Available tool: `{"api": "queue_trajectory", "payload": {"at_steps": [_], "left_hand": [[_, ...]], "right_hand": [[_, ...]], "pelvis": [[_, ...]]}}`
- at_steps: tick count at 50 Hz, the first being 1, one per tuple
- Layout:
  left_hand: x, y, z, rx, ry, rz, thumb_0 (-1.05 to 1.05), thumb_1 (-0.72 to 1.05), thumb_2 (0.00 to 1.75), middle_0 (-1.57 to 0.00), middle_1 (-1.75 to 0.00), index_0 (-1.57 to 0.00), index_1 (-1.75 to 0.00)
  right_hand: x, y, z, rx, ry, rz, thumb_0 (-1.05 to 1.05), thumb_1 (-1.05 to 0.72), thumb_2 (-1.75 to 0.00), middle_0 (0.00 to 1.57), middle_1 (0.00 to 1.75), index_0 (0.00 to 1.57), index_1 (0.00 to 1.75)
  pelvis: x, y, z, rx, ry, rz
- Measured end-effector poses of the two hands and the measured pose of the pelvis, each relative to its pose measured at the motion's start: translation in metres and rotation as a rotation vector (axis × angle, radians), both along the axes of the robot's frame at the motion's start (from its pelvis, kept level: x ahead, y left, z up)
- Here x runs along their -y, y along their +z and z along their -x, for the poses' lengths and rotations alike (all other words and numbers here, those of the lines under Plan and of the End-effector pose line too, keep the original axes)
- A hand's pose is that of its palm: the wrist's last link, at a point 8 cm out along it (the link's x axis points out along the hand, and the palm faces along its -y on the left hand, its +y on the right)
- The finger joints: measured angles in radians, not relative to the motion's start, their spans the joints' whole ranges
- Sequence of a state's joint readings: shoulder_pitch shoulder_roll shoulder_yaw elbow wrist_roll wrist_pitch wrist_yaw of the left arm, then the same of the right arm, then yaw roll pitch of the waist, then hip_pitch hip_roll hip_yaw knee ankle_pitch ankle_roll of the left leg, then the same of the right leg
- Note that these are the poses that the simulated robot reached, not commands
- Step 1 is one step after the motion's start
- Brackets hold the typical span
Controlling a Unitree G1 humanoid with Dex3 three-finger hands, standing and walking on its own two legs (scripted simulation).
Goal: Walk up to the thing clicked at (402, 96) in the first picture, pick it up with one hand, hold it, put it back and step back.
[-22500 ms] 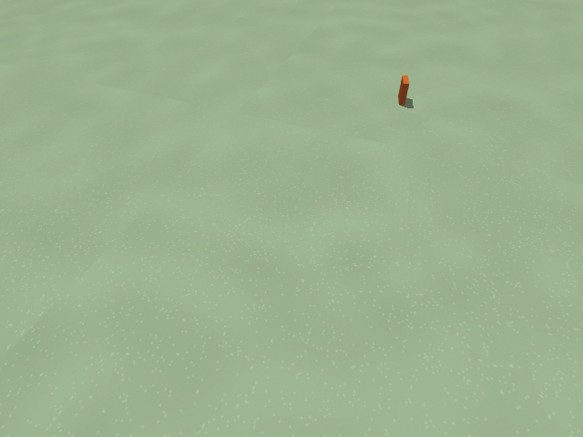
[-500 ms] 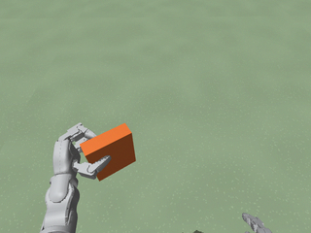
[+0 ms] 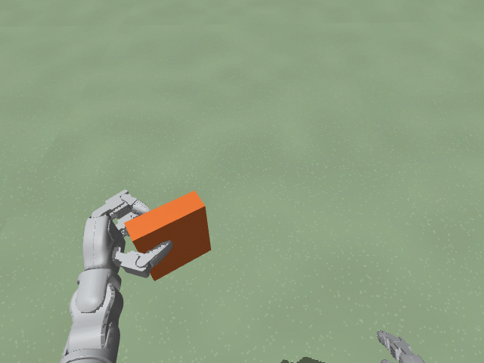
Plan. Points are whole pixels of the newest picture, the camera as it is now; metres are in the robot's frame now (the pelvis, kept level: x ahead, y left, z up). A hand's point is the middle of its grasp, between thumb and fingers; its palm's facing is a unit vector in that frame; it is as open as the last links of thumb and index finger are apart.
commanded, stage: hold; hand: left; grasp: from the side
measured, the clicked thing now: (173, 238) +0.34 +0.14 +0.02
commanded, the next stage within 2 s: crouch in 0.18 s
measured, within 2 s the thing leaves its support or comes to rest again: neither
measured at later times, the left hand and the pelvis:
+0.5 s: hand (148, 235) +0.33 +0.18 +0.04, palm faces +0.17 -0.99 +0.02, open 8.3 cm; pelvis +0.00 -0.01 +0.00, yaw +0 degrees
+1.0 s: hand (168, 272) +0.37 +0.20 -0.20, palm faces +0.21 -0.98 +0.00, open 8.4 cm; pelvis -0.04 +0.00 -0.19, yaw -2 degrees
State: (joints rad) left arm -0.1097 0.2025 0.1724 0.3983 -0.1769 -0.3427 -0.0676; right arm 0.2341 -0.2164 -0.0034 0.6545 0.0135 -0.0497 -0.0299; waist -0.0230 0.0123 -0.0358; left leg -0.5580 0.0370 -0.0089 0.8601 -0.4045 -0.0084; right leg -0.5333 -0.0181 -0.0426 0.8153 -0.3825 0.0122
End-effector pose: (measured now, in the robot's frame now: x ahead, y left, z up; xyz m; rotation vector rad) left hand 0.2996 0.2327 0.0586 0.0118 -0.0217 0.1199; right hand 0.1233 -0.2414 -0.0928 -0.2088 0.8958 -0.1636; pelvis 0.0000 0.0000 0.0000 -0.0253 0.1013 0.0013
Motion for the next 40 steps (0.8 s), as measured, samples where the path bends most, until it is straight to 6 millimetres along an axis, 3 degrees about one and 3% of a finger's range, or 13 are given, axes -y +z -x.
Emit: {"api": "queue_trajectory", "payload": {"at_steps": [18,22,32,40], "left_hand": [[0.003,0.005,-0.005,0.013,0.003,0.007,0.00,-0.40,1.12,-0.96,-1.32,-0.96,-1.29],[0.004,-0.004,-0.005,0.000,0.021,0.024,0.00,-0.41,1.13,-0.97,-1.31,-0.97,-1.28],[-0.002,-0.071,-0.005,-0.050,0.103,0.038,0.00,-0.42,1.14,-0.97,-1.32,-0.97,-1.29],[-0.008,-0.156,-0.028,0.005,0.069,0.016,0.00,-0.43,1.15,-0.97,-1.33,-0.97,-1.31]], "right_hand": [[0.004,0.000,-0.001,0.001,-0.003,0.000,0.01,-0.89,-0.90,0.20,0.30,0.20,0.30],[0.005,-0.002,0.000,-0.002,-0.001,-0.001,0.01,-0.88,-0.90,0.20,0.30,0.20,0.30],[0.016,-0.030,0.014,-0.067,0.030,0.032,0.01,-0.86,-0.90,0.20,0.30,0.20,0.30],[0.028,-0.100,0.031,-0.139,0.048,0.080,0.01,-0.87,-0.90,0.20,0.30,0.20,0.30]], "pelvis": [[0.003,0.000,-0.002,0.002,-0.001,-0.002],[0.004,-0.001,-0.001,-0.010,0.000,-0.003],[0.008,-0.029,0.014,-0.113,0.003,-0.005],[0.006,-0.100,0.027,-0.294,-0.007,0.008]]}}
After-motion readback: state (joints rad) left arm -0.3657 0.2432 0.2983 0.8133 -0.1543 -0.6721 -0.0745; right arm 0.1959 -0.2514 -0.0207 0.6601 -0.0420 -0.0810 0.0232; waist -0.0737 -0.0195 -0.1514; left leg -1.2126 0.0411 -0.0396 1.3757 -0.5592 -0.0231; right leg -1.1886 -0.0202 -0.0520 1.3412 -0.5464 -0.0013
